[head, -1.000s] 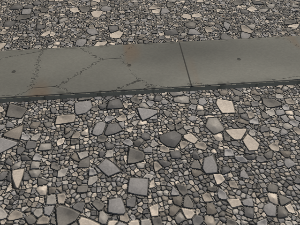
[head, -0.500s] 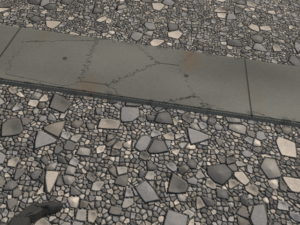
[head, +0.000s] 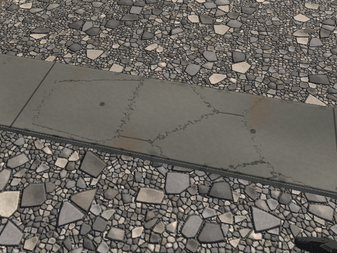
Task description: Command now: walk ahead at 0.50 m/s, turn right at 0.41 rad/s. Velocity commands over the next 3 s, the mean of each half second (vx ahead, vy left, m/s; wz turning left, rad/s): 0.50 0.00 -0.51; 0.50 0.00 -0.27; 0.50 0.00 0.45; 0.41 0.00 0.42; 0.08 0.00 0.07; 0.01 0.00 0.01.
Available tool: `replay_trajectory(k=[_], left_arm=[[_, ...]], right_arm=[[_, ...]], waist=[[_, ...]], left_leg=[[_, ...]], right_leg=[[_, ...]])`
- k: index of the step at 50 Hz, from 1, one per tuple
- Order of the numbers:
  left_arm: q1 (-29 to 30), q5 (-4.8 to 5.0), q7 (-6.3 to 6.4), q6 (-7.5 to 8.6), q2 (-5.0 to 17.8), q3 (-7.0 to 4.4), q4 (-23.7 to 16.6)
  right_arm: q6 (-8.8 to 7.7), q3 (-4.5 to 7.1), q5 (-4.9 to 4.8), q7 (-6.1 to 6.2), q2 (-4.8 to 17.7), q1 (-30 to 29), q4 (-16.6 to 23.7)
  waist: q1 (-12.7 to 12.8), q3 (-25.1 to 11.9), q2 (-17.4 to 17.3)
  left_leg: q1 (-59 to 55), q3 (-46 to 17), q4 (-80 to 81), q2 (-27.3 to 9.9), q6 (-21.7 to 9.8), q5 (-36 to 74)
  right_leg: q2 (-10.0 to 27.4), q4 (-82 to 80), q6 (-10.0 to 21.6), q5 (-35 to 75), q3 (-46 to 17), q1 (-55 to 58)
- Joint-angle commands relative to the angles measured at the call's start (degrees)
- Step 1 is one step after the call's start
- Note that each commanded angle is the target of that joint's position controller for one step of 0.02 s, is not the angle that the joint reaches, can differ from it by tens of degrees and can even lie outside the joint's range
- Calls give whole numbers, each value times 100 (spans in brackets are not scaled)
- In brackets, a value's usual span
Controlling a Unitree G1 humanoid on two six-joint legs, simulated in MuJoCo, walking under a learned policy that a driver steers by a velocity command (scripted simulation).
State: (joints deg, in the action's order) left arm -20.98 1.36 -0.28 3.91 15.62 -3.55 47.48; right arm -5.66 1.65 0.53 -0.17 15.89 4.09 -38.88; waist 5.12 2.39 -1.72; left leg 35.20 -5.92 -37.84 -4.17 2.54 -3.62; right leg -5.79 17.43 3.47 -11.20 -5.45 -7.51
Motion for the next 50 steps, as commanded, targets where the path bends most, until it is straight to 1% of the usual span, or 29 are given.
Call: replay_trajectory(k=[1,4,5,6,7,8,9,10,11,12,14,18,23,27,29,30,31,32,33,34,35,36,37,38,39,41,43,46,50], left_arm=[[94,72,76,16,1043,-261,-423],[34,43,104,-59,1026,-268,-442],[68,22,105,-77,931,-242,-470],[81,-21,91,-70,721,-170,-518],[24,-139,71,-48,304,-27,-653],[-703,52,66,26,68,62,-872],[-562,153,97,10,685,-61,-731],[-27,113,98,-30,940,-140,-791],[192,54,105,-67,885,-149,-816],[347,4,86,-88,825,-165,-877],[392,40,20,-163,611,-148,-955],[776,-17,-37,-232,390,-80,-1209],[1584,-15,-209,-159,289,7,-1444],[2098,5,-322,-161,379,-8,-1721],[1959,-22,-341,-189,556,-96,-1778],[1578,-34,-330,-213,721,-188,-1720],[741,-19,-288,-234,965,-342,-1515],[-279,-2,-181,-295,1358,-537,-1260],[-129,56,-117,-266,2089,-624,-1288],[-373,9,-126,-183,1614,-473,-1472],[-199,-58,-150,-104,1252,-359,-1342],[150,-43,-144,-64,1099,-302,-1330],[552,-59,-133,-55,898,-229,-1367],[806,-143,-120,-34,725,-157,-1417],[910,-178,-116,-10,678,-135,-1406],[881,-160,-104,83,760,-143,-1242],[747,-167,-70,138,842,-159,-1063],[651,-201,-32,145,785,-119,-888],[304,-159,-4,92,901,-136,-603]], right_arm=[[-93,109,-77,-32,441,-328,449],[-144,225,-124,-40,676,-220,479],[-159,284,-121,-27,753,105,393],[-180,370,-72,11,927,638,307],[-172,469,3,62,1291,1540,228],[-61,567,45,20,1704,1847,39],[-44,471,-16,-13,1163,1701,90],[-37,378,-43,-2,830,1475,122],[-31,320,-4,-12,691,1176,132],[-18,279,19,-18,547,971,91],[-53,280,40,-6,501,841,15],[-113,389,-12,13,743,930,-177],[-33,451,-56,61,997,1078,-367],[79,517,-170,66,1199,1353,-547],[155,566,-206,96,1366,1345,-558],[201,590,-224,119,1450,1340,-552],[238,571,-244,148,1424,1280,-526],[215,480,-144,178,1225,1353,-443],[84,181,131,80,335,1962,-84],[-134,204,-66,-9,750,1487,-68],[-219,298,-313,-53,1069,909,53],[-256,251,-282,-27,981,813,74],[-237,262,-134,14,964,814,-12],[-163,288,-92,10,987,990,-90],[-78,284,-93,-6,930,1144,-158],[58,241,-83,-7,730,1252,-246],[124,197,-84,9,596,958,-170],[121,162,-138,-39,494,636,-153],[112,81,-195,-142,317,-141,143]], waist=[[-158,-178,580],[-356,-253,714],[-552,-352,731],[-833,-674,661],[-1160,-1484,-110],[-787,-2011,-1961],[-911,-1534,-1249],[-1007,-906,-706],[-886,-616,-356],[-779,-360,-380],[-628,-199,-562],[-615,-103,-251],[-876,69,-120],[-946,212,-139],[-739,-17,-308],[-482,-299,-383],[10,-736,-297],[461,-1260,66],[-293,-1742,1747],[169,-2653,1125],[257,-1750,752],[3,-1181,420],[-238,-823,249],[-461,-703,396],[-578,-672,471],[-646,-556,437],[-566,-327,395],[-396,-156,460],[-23,242,382]], left_leg=[[-1177,194,653,372,82,699],[-1605,111,1008,360,-93,212],[-2082,166,1177,339,-223,48],[-2920,35,1256,94,-422,-153],[-4270,-984,1213,-990,-797,-547],[-5469,-3569,1852,-2121,-1666,-1845],[-5115,-3816,2108,-2015,-1628,-2876],[-4547,-2844,2133,-1752,-1401,-2537],[-3960,-2092,2207,-1477,-1282,-1695],[-3539,-1564,2336,-1254,-1250,-1116],[-3036,-836,2623,-1050,-1211,-476],[-3038,-54,2897,-1133,-1389,471],[-3179,915,2943,-994,-1193,793],[-3757,1256,2670,-1177,-1021,1349],[-3986,1490,2006,-1186,-899,3111],[-3995,1609,1322,-1145,-834,4034],[-3626,1788,222,-988,-685,4280],[-2338,1796,-1389,-777,-449,2969],[381,1468,-3524,313,-75,-2723],[984,120,-4229,472,-135,-3118],[1384,95,-4129,181,-243,-2483],[1207,168,-3639,-75,-297,-1956],[825,201,-3189,-275,-246,-1668],[367,171,-2958,-428,-217,-1463],[82,201,-2845,-466,-176,-1359],[-24,316,-2565,-476,-49,-1097],[232,314,-2095,-500,33,-488],[303,336,-1238,-398,-26,640],[571,421,-135,-164,-182,998]], right_leg=[[1259,-431,830,588,-1115,-793],[1404,130,609,219,-1563,-461],[1290,451,493,237,-1565,-527],[1003,1185,311,295,-1376,-766],[596,2911,78,-698,-828,-1459],[103,4585,-156,-2453,-173,-3216],[544,5357,-232,-2126,-354,-3842],[716,5539,-250,-1576,-286,-3965],[895,5449,-299,-1153,-183,-3743],[1027,5198,-330,-889,-179,-3636],[1205,4948,-366,-613,-74,-3292],[1280,4182,-485,-26,-14,-3487],[1157,2605,-375,1205,387,-3115],[1009,1986,-109,847,675,-3018],[689,1875,125,264,979,-2488],[454,1830,272,21,1137,-1900],[210,1484,482,304,1206,-703],[495,1408,755,474,503,1089],[2116,1123,1813,-84,-2699,3113],[2593,168,2113,-1080,-4255,3389],[2416,-11,1751,-722,-3337,2786],[2189,-17,1540,-207,-2600,1895],[1989,-50,1380,504,-2025,1070],[1849,-181,1314,1118,-1595,494],[1780,-330,1305,1393,-1375,153],[1754,-561,1329,1954,-851,-215],[1693,-750,1244,2092,-414,-297],[1497,-870,950,1834,193,-149],[1726,-1063,782,1365,457,403]])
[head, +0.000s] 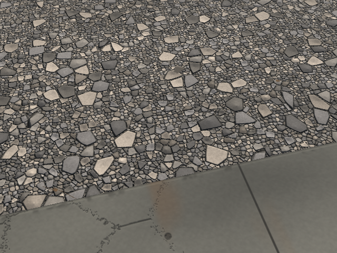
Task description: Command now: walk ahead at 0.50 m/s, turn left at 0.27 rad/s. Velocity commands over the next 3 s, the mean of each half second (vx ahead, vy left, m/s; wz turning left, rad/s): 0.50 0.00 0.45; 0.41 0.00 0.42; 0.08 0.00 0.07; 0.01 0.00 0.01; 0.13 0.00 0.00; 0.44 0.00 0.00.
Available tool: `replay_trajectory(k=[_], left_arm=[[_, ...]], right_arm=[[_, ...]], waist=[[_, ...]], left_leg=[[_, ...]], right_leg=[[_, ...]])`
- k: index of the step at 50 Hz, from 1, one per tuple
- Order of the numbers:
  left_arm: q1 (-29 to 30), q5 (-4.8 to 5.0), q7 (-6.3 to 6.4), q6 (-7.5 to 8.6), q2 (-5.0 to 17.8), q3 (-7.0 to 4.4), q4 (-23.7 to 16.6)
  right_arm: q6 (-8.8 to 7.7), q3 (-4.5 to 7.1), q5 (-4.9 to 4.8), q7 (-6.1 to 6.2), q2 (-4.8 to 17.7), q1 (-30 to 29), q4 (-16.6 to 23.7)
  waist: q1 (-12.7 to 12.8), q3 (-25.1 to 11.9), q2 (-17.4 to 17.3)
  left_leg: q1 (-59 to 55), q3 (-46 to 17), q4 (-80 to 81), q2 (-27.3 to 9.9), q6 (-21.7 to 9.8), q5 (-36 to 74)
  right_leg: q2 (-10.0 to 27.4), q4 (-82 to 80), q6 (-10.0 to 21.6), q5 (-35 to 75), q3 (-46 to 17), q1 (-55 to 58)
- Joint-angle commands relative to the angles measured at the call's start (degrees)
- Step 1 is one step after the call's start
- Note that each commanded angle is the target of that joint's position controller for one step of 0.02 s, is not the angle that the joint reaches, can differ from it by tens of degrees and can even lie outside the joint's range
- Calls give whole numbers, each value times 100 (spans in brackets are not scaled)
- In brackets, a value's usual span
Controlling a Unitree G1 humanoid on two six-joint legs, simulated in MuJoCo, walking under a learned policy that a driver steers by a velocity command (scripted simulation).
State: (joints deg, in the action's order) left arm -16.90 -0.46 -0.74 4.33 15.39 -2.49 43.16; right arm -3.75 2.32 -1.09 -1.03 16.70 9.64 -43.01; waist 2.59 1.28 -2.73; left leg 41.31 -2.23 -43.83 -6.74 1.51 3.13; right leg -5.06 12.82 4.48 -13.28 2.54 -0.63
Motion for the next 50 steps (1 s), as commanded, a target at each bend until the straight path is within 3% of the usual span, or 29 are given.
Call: replay_trajectory(k=[1,2,3,6,9,11,12,13,14,15,17,20,23,27,29,30,31,32,33,34,35,37,41,43,45,46,48,49,50], left_arm=[[-222,40,47,8,958,-257,-78],[-244,59,44,-38,980,-263,-40],[-866,-624,-295,102,515,-7,260],[-475,-485,-415,210,882,-99,259],[-1247,-557,-334,214,1330,-152,466],[-520,-721,-385,229,1481,-182,250],[-413,-845,-507,197,975,-26,278],[-44,-560,-625,195,671,29,6],[621,-418,-523,253,529,71,-353],[830,-514,-331,275,670,63,-468],[535,-691,-26,160,442,158,-487],[86,-573,72,-28,405,204,-391],[521,-378,-57,-132,220,336,-476],[1100,-352,-24,-11,538,346,-567],[1057,-274,60,127,730,275,-545],[345,-199,112,232,968,144,-341],[-1031,-217,178,339,1214,22,24],[-1311,-194,146,297,1483,45,-59],[-1079,-213,113,275,1129,84,-16],[-489,-168,88,267,731,195,-97],[-175,-168,132,234,269,341,-188],[-134,-223,232,239,-86,471,-75],[-172,-177,296,325,514,216,101],[-208,-183,157,350,729,140,174],[70,-333,-42,323,879,96,170],[340,-281,-106,310,922,67,112],[128,-182,-161,315,855,77,178],[-192,-109,-177,341,793,89,183],[-1405,-136,-190,337,-1,357,349]], right_arm=[[-76,-16,-18,-95,171,-839,651],[-71,-15,-4,-138,188,-940,727],[33,-124,783,-264,219,-427,589],[136,-49,564,-315,398,-704,726],[52,27,224,-195,600,-447,706],[-2,177,251,-144,781,1349,-14],[-3,191,458,-49,803,2610,-440],[-74,154,592,-49,869,3291,-757],[-268,277,553,-39,1078,2857,-801],[-382,182,419,-94,761,2254,-785],[-392,-94,302,-141,96,1053,-492],[-414,-108,383,-207,269,170,-71],[-433,82,425,-385,877,270,-20],[-390,156,483,-492,805,867,-26],[-355,130,445,-443,690,895,-17],[-364,108,472,-414,612,763,43],[-417,-31,561,-417,114,718,124],[-495,-160,587,-439,-449,1150,419],[-475,-14,552,-398,153,640,258],[-436,17,510,-270,227,598,143],[-389,40,521,-173,288,638,77],[-340,-48,667,-197,-20,282,146],[-311,-97,396,-408,-152,-455,380],[-285,-137,367,-537,-216,-446,347],[-264,-118,362,-621,-148,-35,228],[-298,-8,343,-610,126,242,147],[-397,225,291,-461,682,388,119],[-446,355,245,-308,1078,492,192],[-398,266,68,-280,1121,448,381]], waist=[[286,386,460],[301,425,423],[7,215,739],[-113,118,777],[-286,-540,731],[-1226,-998,569],[-1685,-1764,-302],[-1776,-2247,-175],[-1620,-1070,-94],[-1308,-595,-20],[-556,-372,169],[-18,-93,114],[-124,155,-33],[-482,115,-12],[-344,-13,-12],[-7,-300,123],[480,-1102,844],[301,-1951,2228],[409,-767,1052],[160,-346,861],[36,-359,776],[-128,-266,633],[-82,-392,512],[-231,-370,457],[-570,-366,725],[-791,-337,632],[-852,-422,466],[-774,-701,152],[-320,-2245,-684]], left_leg=[[99,87,563,126,-134,134],[144,234,676,213,-203,-175],[381,42,673,271,-317,-403],[-137,469,803,649,-606,-950],[-2667,917,683,1476,-794,-975],[-5710,386,623,1396,-1058,-380],[-7139,-1278,1070,282,-1919,923],[-7246,-2495,1611,-486,-2225,1629],[-6096,-2401,1820,-636,-2117,1856],[-5209,-2195,2104,-589,-2094,1195],[-3632,-1983,2805,-312,-1961,181],[-1971,-1623,3446,69,-1740,-1294],[-874,-1078,3456,461,-1505,-1167],[-2345,-1957,2733,-132,-1620,-1422],[-2532,-2111,2287,-70,-1419,-979],[-2146,-1955,1554,270,-1111,-622],[-1373,-1342,-191,1071,-591,-910],[397,-842,-1760,1772,-226,-3399],[1153,-853,-2765,1131,-268,-2999],[1137,-642,-3206,819,-355,-2546],[845,-492,-3177,536,-414,-2253],[241,-402,-2657,212,-428,-1921],[-173,222,-714,247,132,-1710],[-1156,393,250,334,178,-847],[-2224,322,105,475,48,-105],[-2590,327,370,576,-69,185],[-3583,495,837,813,-464,718],[-4207,258,937,599,-957,2766],[-5901,-1354,868,-880,-2393,4601]], right_leg=[[1816,-592,684,1688,-337,5],[1858,-540,673,1866,-262,164],[2362,-367,999,2383,-592,868],[2116,-86,772,3587,24,1169],[1566,1214,342,6455,826,164],[1217,3144,-231,5706,807,-2327],[570,5678,-583,1068,481,-3474],[171,6742,-504,-1313,-617,-3855],[489,7018,-422,-1270,-1098,-4388],[747,6608,-345,-1220,-1174,-4317],[1091,5612,-198,-1040,-1067,-3454],[1000,4544,-507,-915,-743,-2413],[729,3269,-884,-306,-113,-1330],[818,2002,-700,624,-338,-1947],[748,1696,-394,714,-185,-1452],[785,1741,-129,865,-223,-441],[1473,1584,704,1125,-1180,1214],[2966,582,2076,950,-4083,2594],[2974,238,1699,-74,-4102,1661],[2796,124,1333,-957,-3249,862],[2651,-86,1096,-1079,-2735,376],[2270,-342,870,416,-1783,-176],[1701,-199,740,3368,-325,-102],[1532,-5,561,4315,100,-819],[1519,293,465,4223,284,-1705],[1494,577,391,3917,360,-1922],[1315,1325,113,3633,391,-2160],[1052,1909,-222,3495,585,-2240],[912,3108,-788,1145,423,-2646]])
Over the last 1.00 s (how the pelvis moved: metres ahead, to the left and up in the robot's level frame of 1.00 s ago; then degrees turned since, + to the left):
0.52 -0.12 0.00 -24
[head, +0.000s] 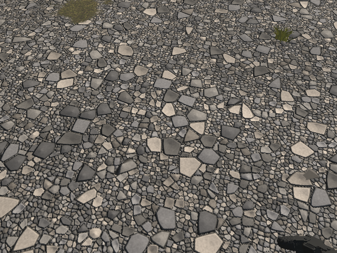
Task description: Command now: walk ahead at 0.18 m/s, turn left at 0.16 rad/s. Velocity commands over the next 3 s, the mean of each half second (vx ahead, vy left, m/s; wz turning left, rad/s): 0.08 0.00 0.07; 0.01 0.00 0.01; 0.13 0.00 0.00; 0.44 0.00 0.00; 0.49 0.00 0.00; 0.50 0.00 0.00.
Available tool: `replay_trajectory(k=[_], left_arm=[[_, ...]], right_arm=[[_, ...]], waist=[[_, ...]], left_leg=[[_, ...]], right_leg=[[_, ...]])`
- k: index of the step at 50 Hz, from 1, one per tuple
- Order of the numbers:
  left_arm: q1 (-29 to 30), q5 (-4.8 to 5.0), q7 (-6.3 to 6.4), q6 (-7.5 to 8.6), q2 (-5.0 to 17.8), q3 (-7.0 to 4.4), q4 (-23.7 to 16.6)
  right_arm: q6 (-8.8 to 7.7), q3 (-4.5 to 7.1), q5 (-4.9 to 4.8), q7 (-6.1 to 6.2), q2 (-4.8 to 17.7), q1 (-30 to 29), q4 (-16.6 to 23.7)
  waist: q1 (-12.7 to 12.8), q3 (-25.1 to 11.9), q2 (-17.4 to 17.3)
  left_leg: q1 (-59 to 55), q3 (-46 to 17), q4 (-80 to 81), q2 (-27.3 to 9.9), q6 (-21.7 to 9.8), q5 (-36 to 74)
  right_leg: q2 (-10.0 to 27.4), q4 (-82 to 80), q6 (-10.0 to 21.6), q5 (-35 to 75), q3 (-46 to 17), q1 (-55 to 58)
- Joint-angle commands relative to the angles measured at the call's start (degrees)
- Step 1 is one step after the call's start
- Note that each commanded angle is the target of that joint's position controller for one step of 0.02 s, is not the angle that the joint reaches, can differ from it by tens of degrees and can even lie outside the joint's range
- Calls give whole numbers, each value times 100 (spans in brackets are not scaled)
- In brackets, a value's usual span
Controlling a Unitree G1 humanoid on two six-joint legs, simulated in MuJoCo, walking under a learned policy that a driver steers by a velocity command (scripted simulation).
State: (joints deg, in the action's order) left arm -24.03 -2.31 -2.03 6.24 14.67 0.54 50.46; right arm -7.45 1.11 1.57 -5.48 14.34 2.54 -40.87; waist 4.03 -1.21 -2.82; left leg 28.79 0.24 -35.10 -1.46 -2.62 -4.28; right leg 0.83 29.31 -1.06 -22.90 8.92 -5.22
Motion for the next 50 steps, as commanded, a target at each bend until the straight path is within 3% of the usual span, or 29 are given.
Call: replay_trajectory(k=[1,2,3,4,5,6,7,8,9,10,11,12,13,14,15,16,17,18,21,25,28,35,50], left_arm=[[-372,-38,-26,125,443,-65,-392],[287,-7,-12,72,465,-84,-698],[801,-48,65,-21,667,-141,-790],[584,-121,125,-86,646,-114,-666],[496,-140,132,-125,406,-21,-569],[285,-160,96,-164,144,81,-482],[-141,-178,-4,-230,98,84,-306],[-320,-109,-138,-257,8,95,-234],[-474,17,-313,-264,-70,107,-156],[-443,81,-442,-237,17,66,-192],[-352,137,-473,-156,249,4,-342],[-24,188,-435,-51,686,-104,-618],[900,288,-433,49,1278,-196,-953],[1451,211,-509,14,1068,-193,-1021],[1621,286,-513,-42,840,-182,-1018],[1691,352,-511,-74,700,-171,-1036],[1713,353,-505,-115,678,-187,-1060],[1565,294,-480,-127,695,-218,-1012],[1125,206,-385,-131,607,-271,-868],[1076,238,-364,-173,546,-356,-872],[1168,248,-350,-186,471,-391,-933],[1143,226,-313,-222,524,-490,-910],[789,214,-301,-324,368,-553,-612]], right_arm=[[88,367,-85,226,1116,1915,97],[15,438,37,291,1266,2207,-97],[-8,550,31,341,1319,2063,-174],[5,382,-75,364,818,1434,-81],[18,212,-163,351,387,939,29],[57,118,-206,308,254,609,105],[112,164,-158,267,412,198,235],[129,218,-88,229,629,-217,339],[212,198,-104,164,642,-452,353],[305,177,-112,68,657,-360,265],[353,153,-186,-36,614,-76,193],[382,171,-258,-78,602,362,108],[324,219,-253,-7,498,1198,67],[331,284,-216,123,758,1153,27],[361,275,-161,179,698,946,17],[382,236,-145,197,567,981,7],[392,250,-189,193,596,1052,-54],[396,236,-233,177,567,1052,-38],[422,233,-241,132,480,924,44],[484,255,-205,159,484,993,30],[512,255,-220,171,476,1078,-29],[566,269,-191,168,489,1047,-113],[683,273,-166,184,348,1127,-522]], waist=[[-898,-2479,-925],[-1017,-1922,-770],[-1023,-900,-512],[-696,-754,-180],[-387,-496,18],[-69,-389,11],[222,-351,154],[411,-336,234],[470,-293,314],[401,-200,219],[354,-203,293],[104,-173,494],[-691,-165,1192],[-812,-87,1066],[-765,-74,857],[-776,-40,669],[-726,-15,571],[-640,-28,487],[-441,-202,411],[-441,-205,385],[-450,-203,390],[-448,-113,310],[-463,150,242]], left_leg=[[-4958,-2571,413,-2021,-2626,5320],[-4401,-2670,804,-2037,-2390,4284],[-3276,-2243,1061,-1834,-1925,3157],[-2424,-1912,1285,-1701,-1638,2253],[-1459,-1695,1478,-1542,-1414,1839],[-582,-1346,1664,-1286,-1187,1537],[232,-953,1683,-932,-943,1092],[594,-612,1579,-608,-742,463],[860,-364,1263,-359,-585,-111],[981,-350,1034,-216,-434,-544],[844,-498,840,-234,-254,-759],[453,-565,621,-191,-69,-1160],[-278,-57,419,130,301,-1585],[-968,212,211,246,492,-1257],[-1346,172,234,206,512,-1086],[-1469,100,347,143,486,-913],[-1354,38,527,134,442,-801],[-1252,31,661,139,368,-581],[-1239,42,792,121,264,22],[-1320,77,850,86,312,259],[-1401,111,856,48,352,400],[-1516,163,931,34,389,376],[-1791,240,1276,65,403,160]], right_leg=[[-145,3315,-563,-1733,-279,-2553],[-86,4170,-493,-2242,-812,-3240],[228,4519,-444,-2095,-1047,-3569],[516,4191,-423,-1839,-1187,-3247],[690,3733,-527,-1738,-1235,-2652],[739,3270,-631,-1680,-1140,-1867],[617,2922,-706,-1212,-946,-1011],[526,2207,-727,-369,-747,-566],[341,1542,-720,673,-488,-121],[173,1273,-637,1206,-332,74],[213,889,-448,1571,-395,49],[430,397,-124,2233,-573,-277],[958,-291,726,2817,-1241,-1015],[1038,-592,893,1323,-1484,-1839],[863,-701,613,334,-1373,-2105],[721,-673,408,243,-1265,-2047],[617,-592,309,510,-1151,-1722],[562,-491,277,891,-1075,-1397],[401,-290,250,1975,-803,-757],[291,-295,190,2471,-657,-501],[224,-356,152,2557,-618,-429],[124,-509,120,2469,-558,-349],[14,-927,108,2017,-496,-306]])
Over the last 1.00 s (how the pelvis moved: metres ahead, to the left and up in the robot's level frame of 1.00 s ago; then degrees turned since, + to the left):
0.56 0.13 0.01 28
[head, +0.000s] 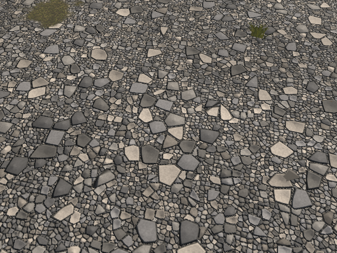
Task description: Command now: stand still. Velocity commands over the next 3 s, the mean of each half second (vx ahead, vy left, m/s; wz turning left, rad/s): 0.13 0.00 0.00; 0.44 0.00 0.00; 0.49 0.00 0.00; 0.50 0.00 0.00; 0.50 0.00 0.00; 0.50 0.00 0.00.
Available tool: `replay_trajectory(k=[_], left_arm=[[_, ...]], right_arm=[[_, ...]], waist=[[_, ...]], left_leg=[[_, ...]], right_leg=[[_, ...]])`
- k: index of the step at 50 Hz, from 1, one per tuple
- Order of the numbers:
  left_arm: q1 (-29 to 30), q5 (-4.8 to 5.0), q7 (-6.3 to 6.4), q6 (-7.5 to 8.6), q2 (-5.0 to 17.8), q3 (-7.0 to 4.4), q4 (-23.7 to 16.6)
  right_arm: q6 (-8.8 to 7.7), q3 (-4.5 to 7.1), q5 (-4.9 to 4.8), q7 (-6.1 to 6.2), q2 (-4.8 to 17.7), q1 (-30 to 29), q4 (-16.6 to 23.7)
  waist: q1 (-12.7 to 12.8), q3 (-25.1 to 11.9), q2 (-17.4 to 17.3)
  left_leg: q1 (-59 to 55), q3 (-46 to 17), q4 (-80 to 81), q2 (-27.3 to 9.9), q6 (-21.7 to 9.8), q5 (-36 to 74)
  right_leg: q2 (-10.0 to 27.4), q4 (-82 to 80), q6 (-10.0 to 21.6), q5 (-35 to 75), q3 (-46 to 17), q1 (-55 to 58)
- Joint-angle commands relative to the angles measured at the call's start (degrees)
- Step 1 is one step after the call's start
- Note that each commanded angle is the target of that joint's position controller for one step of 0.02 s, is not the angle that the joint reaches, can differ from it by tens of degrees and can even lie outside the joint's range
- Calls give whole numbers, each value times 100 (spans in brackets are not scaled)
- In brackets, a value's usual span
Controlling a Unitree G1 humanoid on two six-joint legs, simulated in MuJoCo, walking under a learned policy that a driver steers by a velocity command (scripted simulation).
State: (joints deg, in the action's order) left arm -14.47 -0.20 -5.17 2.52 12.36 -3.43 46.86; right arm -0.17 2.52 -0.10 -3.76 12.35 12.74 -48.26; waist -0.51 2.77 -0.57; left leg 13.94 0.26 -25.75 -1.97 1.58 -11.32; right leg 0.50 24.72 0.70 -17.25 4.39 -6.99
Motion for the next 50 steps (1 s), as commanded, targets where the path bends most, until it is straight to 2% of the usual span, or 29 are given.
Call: replay_trajectory(k=[1,10,12,14,16,17,21,22,23,24,25,26,27,28,30,31,32,33,36,37,38,39,43,44,46,47,48,49,50], left_arm=[[-196,1,13,40,587,-158,-226],[-456,-15,21,-43,487,-165,33],[-824,-136,108,-77,812,-320,166],[-1265,-325,308,15,1002,-436,230],[-1151,-354,591,196,552,-244,101],[-1005,-347,681,293,362,-142,0],[-105,-222,749,216,819,-156,-200],[-117,-306,687,131,927,-174,-140],[-99,-607,596,73,962,-205,-102],[54,-662,524,69,592,-164,-198],[-31,-622,377,179,-305,36,-525],[560,-382,315,340,-241,39,-826],[730,-328,416,362,275,-80,-718],[475,-367,504,371,580,-170,-536],[28,-673,441,233,9,46,-400],[-48,-710,352,176,-55,86,-349],[-73,-755,269,211,-105,153,-326],[112,-640,207,210,-86,160,-365],[873,-447,236,135,-50,225,-582],[1060,-473,256,80,-8,234,-662],[1657,434,233,164,485,34,-912],[1878,490,179,204,310,114,-1004],[1937,239,-57,225,-80,237,-865],[1717,248,-68,260,-40,211,-756],[-534,177,74,232,458,-78,72],[-1690,87,153,154,803,-152,489],[-1898,-7,196,191,847,-104,519],[-2082,154,259,129,1042,-195,640],[-1780,217,371,92,1363,-272,766]], right_arm=[[-40,131,2,12,537,114,184],[15,127,13,20,445,193,-133],[34,255,128,90,729,376,-224],[-59,336,344,250,755,221,-166],[-296,169,465,433,142,-442,185],[-393,119,411,480,-25,-602,346],[-601,176,347,287,92,134,253],[-667,182,307,210,93,503,146],[-756,170,377,181,72,1435,-169],[-792,264,535,255,382,2701,-535],[-861,242,608,323,935,3604,-559],[-968,225,613,224,980,3379,-532],[-945,109,413,142,610,2306,-354],[-851,0,355,110,270,1684,-164],[-760,-286,561,239,-419,926,-30],[-734,-330,538,377,-522,892,54],[-825,-427,579,534,-596,776,105],[-861,-403,563,596,-394,1180,-11],[-802,-369,579,491,29,2341,-529],[-795,-430,550,390,-50,2599,-649],[-710,-83,-496,689,605,1812,-528],[-655,-91,-486,776,707,2041,-601],[-373,-44,-189,787,179,2376,-875],[-315,-34,-135,747,147,2326,-857],[-313,26,-32,555,253,1985,-870],[-451,24,-87,430,63,2041,-961],[-583,-141,-301,362,-128,2734,-882],[-728,-75,-394,340,321,2431,-590],[-790,-134,-566,378,301,1748,-49]], waist=[[-9,-231,17],[-8,-97,33],[77,113,199],[329,580,621],[484,738,916],[461,599,833],[-121,432,538],[-284,446,412],[-577,319,344],[-1086,-55,-463],[-1076,-750,-1187],[-1132,548,-731],[-740,982,-79],[-411,663,135],[234,667,66],[214,410,-122],[215,250,-42],[9,125,-161],[-456,264,-154],[-453,357,-184],[-382,785,187],[-524,615,178],[-762,396,-82],[-651,331,-33],[469,-637,389],[844,-1213,1001],[738,-2146,1426],[966,-2681,1516],[725,-2495,1363]], left_leg=[[-321,243,366,120,-18,856],[-448,287,570,161,-21,832],[-254,441,395,306,-161,-745],[643,512,-463,353,-342,-1953],[1510,134,-1521,65,-525,-1324],[1550,-109,-1848,-60,-602,-1675],[-444,692,-809,417,-664,-834],[-1009,810,-293,526,-651,-394],[-1854,513,-646,449,-655,453],[-2500,-47,165,55,-830,-273],[-3638,-2852,644,-1438,-2124,733],[-2800,-4058,1416,-2240,-2633,-997],[-2326,-3498,1480,-2259,-2436,-1814],[-1762,-2819,1393,-1865,-2188,-2012],[-516,-1443,1048,-1166,-1508,-855],[-100,-1126,953,-928,-1466,-548],[56,-741,610,-575,-1280,-331],[142,-504,395,-431,-1333,-117],[1099,-372,-189,-251,-1376,-858],[1171,-690,-247,-462,-1464,-929],[1095,-932,-657,-517,-1308,-451],[626,-945,-1051,-628,-1261,-268],[-453,-1025,-2340,-559,-1163,-210],[-426,-1101,-2676,-581,-1204,181],[486,-641,-5018,-234,-1048,1240],[2229,-328,-7484,416,-677,-1577],[4085,-953,-9279,624,-574,-3994],[4740,-1240,-9377,481,-475,-3654],[5603,-775,-8752,91,-393,-2556]], right_leg=[[44,-494,-68,1430,-40,-125],[14,-691,-76,1301,-12,-97],[115,-967,255,-651,-170,-181],[1009,-1518,1046,-2752,-1171,-225],[2197,-1848,1652,-2399,-2180,143],[2312,-1916,1644,-1979,-2228,235],[1273,-1294,1242,-1487,-812,-687],[1162,-736,1293,-1480,-677,-985],[964,280,1235,-900,-521,-1508],[466,2030,1082,-1161,-312,-1980],[-659,4327,646,-2069,-659,-3283],[-522,4630,696,-1650,-1935,-4927],[-93,5047,667,-964,-1936,-5241],[53,5204,621,-522,-1518,-4744],[638,4137,723,870,-1496,-3658],[554,4052,635,1242,-1173,-3266],[620,3145,515,2498,-1266,-3148],[509,2667,360,3261,-1006,-3008],[371,1065,102,4726,-376,-2093],[391,1070,96,4541,-445,-1988],[75,621,112,4019,-573,-2346],[97,467,112,3996,-605,-2561],[390,-479,229,4207,-817,-2689],[389,-594,275,4000,-723,-2357],[296,-796,582,4053,-294,431],[875,306,942,5258,-748,2545],[1799,2013,1659,5699,-1884,4323],[2180,1329,2194,4193,-2934,4420],[2532,-60,2483,-17,-4069,4068]])
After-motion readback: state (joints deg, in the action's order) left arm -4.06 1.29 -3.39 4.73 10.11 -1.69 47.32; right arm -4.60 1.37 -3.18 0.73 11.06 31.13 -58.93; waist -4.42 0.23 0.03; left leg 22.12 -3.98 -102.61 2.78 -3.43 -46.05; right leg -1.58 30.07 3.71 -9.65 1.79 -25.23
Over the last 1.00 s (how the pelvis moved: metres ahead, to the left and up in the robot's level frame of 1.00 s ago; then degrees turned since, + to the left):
0.08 -0.03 0.01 0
